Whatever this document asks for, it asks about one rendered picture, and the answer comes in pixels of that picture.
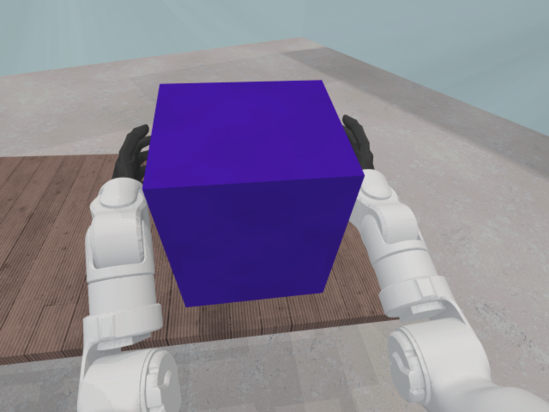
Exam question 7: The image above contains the left robot forearm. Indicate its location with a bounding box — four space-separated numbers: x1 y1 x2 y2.
77 178 163 412

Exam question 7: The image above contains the right robot upper arm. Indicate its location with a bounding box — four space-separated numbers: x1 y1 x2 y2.
388 317 549 412

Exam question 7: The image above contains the left robot upper arm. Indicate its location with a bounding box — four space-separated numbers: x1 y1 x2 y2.
79 348 182 412

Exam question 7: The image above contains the robot right hand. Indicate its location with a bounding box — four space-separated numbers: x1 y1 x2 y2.
342 115 375 170

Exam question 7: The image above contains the table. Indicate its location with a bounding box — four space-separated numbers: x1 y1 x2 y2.
0 154 400 366

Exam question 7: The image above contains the robot left hand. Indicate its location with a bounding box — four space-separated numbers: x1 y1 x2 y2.
112 124 151 184

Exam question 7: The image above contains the carton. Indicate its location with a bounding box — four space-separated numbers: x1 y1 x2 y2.
142 80 365 307

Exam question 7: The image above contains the right robot forearm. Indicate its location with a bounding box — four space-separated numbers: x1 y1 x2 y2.
349 169 491 377

